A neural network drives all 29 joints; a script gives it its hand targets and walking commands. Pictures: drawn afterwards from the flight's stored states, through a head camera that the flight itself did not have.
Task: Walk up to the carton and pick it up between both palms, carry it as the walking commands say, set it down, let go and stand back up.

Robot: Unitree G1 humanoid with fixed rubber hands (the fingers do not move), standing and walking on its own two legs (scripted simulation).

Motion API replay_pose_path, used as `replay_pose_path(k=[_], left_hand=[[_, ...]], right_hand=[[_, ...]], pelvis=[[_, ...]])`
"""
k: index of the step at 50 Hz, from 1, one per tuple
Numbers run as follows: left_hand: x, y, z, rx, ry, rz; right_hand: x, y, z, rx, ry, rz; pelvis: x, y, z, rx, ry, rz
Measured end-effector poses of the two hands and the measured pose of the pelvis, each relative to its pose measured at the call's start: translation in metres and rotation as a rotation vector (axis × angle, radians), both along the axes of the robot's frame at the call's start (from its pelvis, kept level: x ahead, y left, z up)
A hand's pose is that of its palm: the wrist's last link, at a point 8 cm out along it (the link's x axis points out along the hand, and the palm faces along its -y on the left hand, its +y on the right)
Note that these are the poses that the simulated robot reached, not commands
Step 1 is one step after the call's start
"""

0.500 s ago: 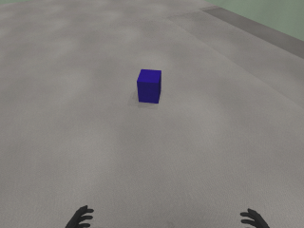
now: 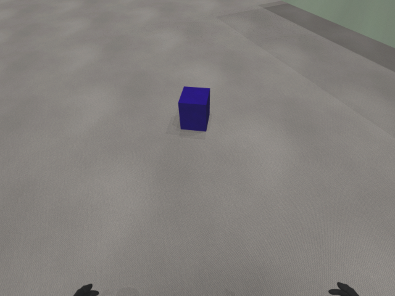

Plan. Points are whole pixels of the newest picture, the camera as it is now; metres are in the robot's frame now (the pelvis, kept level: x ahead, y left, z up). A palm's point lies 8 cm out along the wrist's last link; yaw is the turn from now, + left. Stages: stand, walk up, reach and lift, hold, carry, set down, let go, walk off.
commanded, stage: stand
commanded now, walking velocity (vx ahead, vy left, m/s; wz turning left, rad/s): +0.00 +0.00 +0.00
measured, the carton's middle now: (195, 109) +1.52 +0.09 -0.64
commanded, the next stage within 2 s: walk up in 1.32 s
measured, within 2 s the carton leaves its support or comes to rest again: neither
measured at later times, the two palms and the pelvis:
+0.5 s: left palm out of the picture +0.11 +0.30 -0.09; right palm out of the picture +0.10 -0.31 -0.09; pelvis +0.00 +0.00 +0.01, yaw +0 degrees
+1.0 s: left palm out of the picture +0.09 +0.30 -0.09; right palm out of the picture +0.10 -0.31 -0.09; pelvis +0.00 -0.01 +0.02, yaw +0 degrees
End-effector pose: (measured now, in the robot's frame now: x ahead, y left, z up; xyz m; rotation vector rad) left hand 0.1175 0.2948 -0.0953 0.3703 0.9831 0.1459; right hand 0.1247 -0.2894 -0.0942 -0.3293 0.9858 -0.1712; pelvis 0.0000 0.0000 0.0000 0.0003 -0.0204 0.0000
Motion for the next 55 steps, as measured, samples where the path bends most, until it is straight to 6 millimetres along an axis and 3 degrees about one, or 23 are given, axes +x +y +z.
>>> replay_pose_path(k=[9,28,55], left_hand=[[-0.003,0.005,0.003,0.008,0.048,0.016],[-0.012,0.003,0.004,0.014,0.110,0.039],[-0.032,0.008,0.007,0.026,0.141,0.070]], right_hand=[[-0.001,-0.006,0.004,-0.007,0.037,-0.015],[-0.027,-0.017,0.002,-0.013,0.132,-0.055],[-0.033,-0.023,0.003,-0.018,0.137,-0.052]], pelvis=[[0.003,0.000,0.008,0.002,-0.012,-0.003],[0.003,-0.005,0.015,0.001,-0.023,0.002],[-0.002,-0.007,0.017,0.001,-0.021,-0.001]])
